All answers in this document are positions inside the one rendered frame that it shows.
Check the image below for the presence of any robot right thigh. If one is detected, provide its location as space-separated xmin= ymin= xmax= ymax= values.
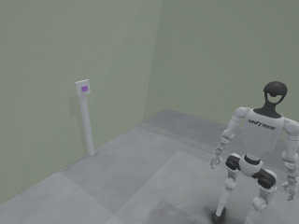
xmin=252 ymin=168 xmax=278 ymax=211

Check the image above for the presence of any robot right forearm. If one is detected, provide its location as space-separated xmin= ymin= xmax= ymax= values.
xmin=285 ymin=153 xmax=299 ymax=186

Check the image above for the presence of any humanoid robot torso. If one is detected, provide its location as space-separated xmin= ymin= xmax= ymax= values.
xmin=237 ymin=106 xmax=285 ymax=179

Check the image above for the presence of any panel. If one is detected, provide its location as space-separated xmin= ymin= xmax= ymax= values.
xmin=75 ymin=79 xmax=95 ymax=156

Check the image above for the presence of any robot right hand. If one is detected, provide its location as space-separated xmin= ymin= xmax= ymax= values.
xmin=282 ymin=182 xmax=299 ymax=201

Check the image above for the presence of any button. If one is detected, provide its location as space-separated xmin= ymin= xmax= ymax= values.
xmin=81 ymin=85 xmax=88 ymax=91

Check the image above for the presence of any left robot upper arm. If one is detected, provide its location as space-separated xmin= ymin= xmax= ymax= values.
xmin=222 ymin=107 xmax=251 ymax=141

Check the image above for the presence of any robot left hand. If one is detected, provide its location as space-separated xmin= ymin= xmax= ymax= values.
xmin=210 ymin=153 xmax=223 ymax=169

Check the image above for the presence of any robot left forearm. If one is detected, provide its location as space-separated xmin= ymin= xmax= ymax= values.
xmin=214 ymin=130 xmax=230 ymax=156

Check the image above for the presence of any right robot upper arm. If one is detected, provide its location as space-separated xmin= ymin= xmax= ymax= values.
xmin=281 ymin=118 xmax=299 ymax=164

